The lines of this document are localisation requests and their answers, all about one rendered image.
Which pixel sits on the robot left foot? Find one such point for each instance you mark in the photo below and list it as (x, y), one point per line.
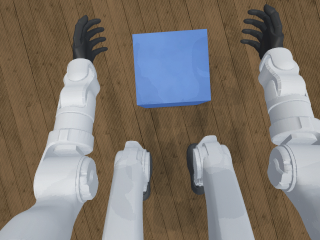
(146, 193)

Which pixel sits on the robot left upper arm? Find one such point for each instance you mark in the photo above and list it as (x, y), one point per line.
(62, 185)

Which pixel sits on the robot right upper arm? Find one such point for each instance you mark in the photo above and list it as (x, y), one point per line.
(295, 169)

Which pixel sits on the right robot thigh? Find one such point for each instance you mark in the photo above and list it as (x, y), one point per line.
(227, 216)

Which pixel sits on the carton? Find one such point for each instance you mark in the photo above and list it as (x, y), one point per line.
(171, 68)

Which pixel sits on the left robot hand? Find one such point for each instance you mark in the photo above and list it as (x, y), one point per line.
(82, 45)

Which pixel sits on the robot right forearm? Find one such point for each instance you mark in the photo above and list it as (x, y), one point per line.
(288, 104)

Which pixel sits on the robot left forearm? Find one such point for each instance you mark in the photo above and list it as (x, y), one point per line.
(75, 115)

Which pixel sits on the right robot hand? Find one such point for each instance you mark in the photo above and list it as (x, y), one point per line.
(271, 35)

